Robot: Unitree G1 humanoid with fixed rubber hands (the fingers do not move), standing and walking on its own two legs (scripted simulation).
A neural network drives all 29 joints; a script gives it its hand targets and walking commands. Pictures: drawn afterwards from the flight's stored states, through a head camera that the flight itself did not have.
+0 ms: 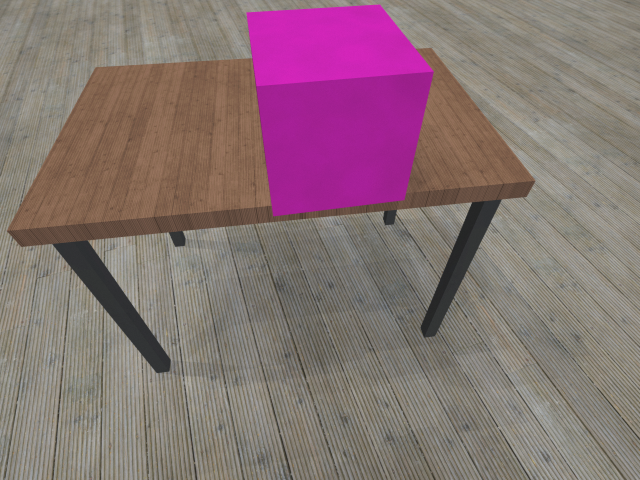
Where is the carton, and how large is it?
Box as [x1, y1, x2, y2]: [246, 5, 433, 215]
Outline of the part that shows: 380,5 246,12 273,215 404,199 433,71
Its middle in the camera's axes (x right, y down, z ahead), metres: +0.01 -0.24 +0.72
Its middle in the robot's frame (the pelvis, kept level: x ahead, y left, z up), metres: +0.71 +0.00 +0.09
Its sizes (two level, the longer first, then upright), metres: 0.281 0.255 0.254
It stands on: a table, 0.74 m high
